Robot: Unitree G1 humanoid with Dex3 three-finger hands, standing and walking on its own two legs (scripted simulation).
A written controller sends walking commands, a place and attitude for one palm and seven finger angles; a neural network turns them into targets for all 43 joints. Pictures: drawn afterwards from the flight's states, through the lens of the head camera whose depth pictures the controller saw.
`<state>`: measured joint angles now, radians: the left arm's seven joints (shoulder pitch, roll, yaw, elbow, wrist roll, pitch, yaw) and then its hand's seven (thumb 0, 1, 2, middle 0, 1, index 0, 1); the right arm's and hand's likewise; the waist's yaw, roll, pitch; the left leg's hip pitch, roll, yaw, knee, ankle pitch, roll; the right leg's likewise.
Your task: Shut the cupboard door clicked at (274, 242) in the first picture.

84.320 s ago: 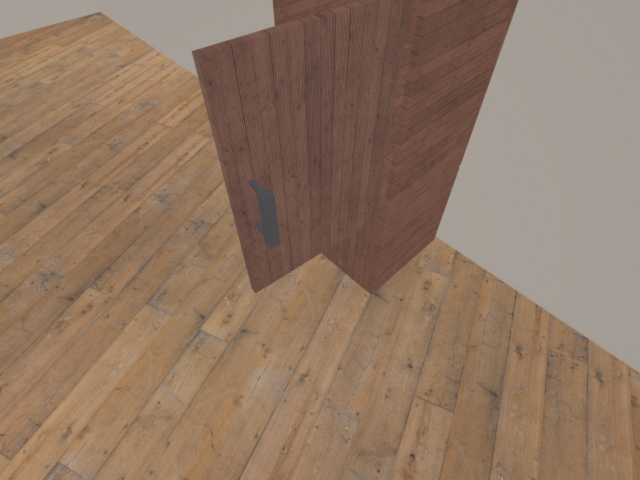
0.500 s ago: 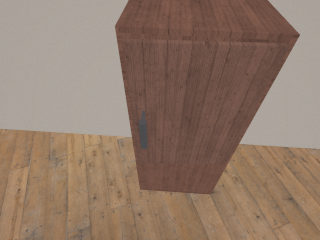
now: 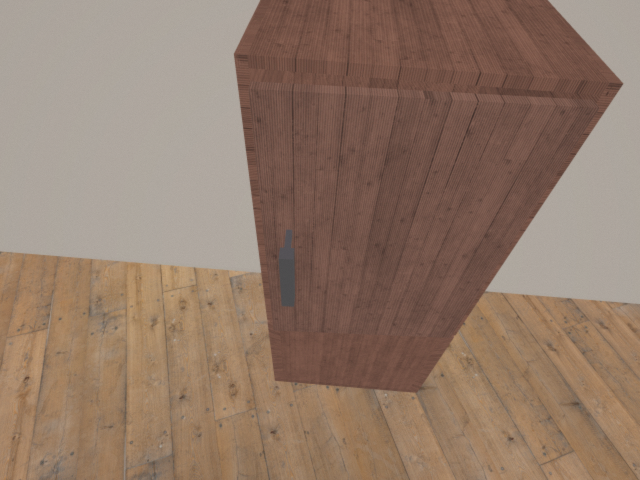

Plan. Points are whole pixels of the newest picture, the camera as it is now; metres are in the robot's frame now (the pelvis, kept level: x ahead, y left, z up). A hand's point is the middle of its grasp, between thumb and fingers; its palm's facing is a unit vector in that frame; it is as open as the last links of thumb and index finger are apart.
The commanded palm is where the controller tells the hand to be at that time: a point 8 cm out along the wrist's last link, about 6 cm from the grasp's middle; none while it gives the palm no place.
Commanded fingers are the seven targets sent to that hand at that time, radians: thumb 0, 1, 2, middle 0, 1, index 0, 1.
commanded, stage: come to a stop and stand still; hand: left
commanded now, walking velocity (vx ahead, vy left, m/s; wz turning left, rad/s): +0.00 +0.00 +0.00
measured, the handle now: (288, 269) +0.45 +0.08 -0.06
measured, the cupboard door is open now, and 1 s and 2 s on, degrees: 3 3 3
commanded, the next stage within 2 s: look again from close up in 1.26 s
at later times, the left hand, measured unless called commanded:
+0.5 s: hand out of the picture +0.01 +0.12 -0.18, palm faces +0.00 -0.98 -0.17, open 7.3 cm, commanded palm none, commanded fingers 0.00 0.90 0.90 -0.20 -0.30 -0.20 -0.30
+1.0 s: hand out of the picture +0.01 +0.10 -0.17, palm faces +0.01 -0.98 -0.19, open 7.4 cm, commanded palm none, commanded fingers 0.00 0.90 0.90 -0.20 -0.30 -0.20 -0.30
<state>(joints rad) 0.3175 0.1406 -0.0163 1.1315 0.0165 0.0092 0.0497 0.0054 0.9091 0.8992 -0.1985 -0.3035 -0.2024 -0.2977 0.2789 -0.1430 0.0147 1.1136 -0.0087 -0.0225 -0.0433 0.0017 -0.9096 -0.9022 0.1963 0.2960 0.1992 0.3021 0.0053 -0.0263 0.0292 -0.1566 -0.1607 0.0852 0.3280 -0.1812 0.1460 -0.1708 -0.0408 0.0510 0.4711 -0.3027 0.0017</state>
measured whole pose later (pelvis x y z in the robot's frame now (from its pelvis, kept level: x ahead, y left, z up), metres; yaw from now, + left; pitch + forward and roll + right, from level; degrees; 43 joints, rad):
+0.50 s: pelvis +0.02 -0.04 +0.00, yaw +0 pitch +0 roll +0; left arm 0.29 0.14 -0.02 1.12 0.01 -0.01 0.05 0.01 0.91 0.90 -0.20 -0.30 -0.20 -0.30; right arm 0.28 -0.14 0.02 1.14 -0.01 -0.03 -0.04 0.00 -0.90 -0.90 0.20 0.30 0.20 0.30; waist 0.00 -0.01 0.03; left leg -0.16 -0.11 0.07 0.38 -0.23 0.11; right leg -0.13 0.01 0.03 0.44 -0.30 -0.01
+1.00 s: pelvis +0.02 -0.06 +0.00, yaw +0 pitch +0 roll +1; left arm 0.30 0.15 -0.02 1.11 0.01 -0.02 0.04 0.01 0.91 0.90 -0.20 -0.30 -0.20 -0.30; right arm 0.24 -0.16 0.02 1.14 -0.01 -0.03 -0.04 0.00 -0.91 -0.90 0.20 0.30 0.20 0.30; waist 0.00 -0.01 0.04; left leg -0.14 -0.08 0.05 0.39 -0.24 0.07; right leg -0.11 0.04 0.02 0.42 -0.30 -0.04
